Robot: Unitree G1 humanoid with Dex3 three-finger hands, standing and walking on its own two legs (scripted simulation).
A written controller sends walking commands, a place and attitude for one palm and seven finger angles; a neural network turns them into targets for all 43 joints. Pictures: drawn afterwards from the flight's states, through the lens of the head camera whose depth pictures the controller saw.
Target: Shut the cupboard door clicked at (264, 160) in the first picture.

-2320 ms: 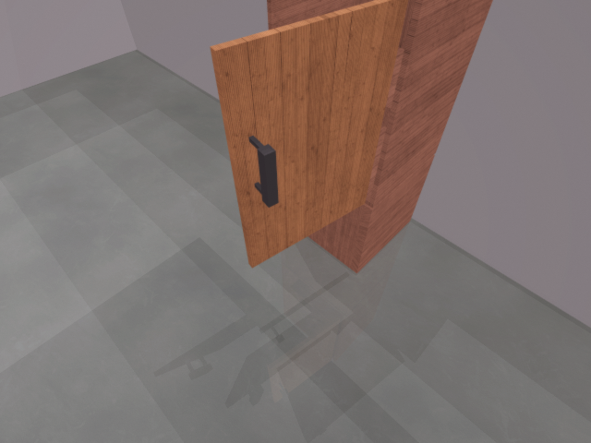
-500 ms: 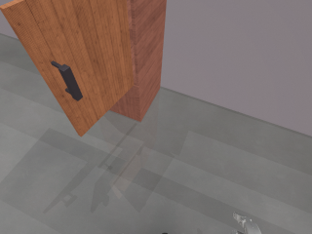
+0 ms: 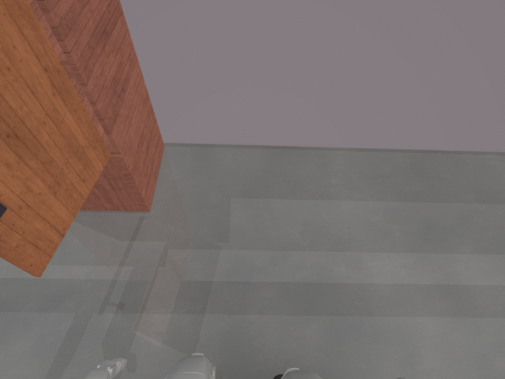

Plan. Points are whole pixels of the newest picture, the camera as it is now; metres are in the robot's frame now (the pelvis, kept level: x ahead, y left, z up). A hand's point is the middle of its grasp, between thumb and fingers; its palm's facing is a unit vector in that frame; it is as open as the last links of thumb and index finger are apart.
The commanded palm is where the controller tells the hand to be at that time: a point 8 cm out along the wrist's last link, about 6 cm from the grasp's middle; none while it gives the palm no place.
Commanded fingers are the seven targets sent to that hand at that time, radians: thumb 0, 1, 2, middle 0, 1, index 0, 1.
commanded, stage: walk to a spot facing it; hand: left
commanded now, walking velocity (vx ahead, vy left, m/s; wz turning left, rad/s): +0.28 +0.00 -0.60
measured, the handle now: out of the picture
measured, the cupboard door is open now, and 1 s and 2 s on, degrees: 80 80 80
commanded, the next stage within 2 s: turn to face it in 1.28 s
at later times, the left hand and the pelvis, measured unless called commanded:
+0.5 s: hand (219, 268) +0.33 +0.08 -0.16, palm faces -0.37 -0.91 -0.20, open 7.4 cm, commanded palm none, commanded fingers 0.00 0.90 0.90 -0.20 -0.30 -0.20 -0.30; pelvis +0.11 -0.05 -0.01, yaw -18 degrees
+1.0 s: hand (257, 209) +0.47 +0.01 -0.15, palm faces -0.53 -0.83 -0.17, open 7.4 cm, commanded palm none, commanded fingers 0.00 0.90 0.90 -0.20 -0.30 -0.20 -0.30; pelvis +0.30 -0.11 +0.01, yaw -33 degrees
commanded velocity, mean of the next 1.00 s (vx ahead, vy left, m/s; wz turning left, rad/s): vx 0.33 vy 0.00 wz -0.48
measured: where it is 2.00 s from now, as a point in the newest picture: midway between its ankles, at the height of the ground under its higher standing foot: (333, 273)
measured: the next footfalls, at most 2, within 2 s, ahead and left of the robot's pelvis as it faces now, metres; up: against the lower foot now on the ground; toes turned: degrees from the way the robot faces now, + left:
left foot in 0.08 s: +0.05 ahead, +0.13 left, +0.00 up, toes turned +1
right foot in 0.46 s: +0.14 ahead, -0.17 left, +0.00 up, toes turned -23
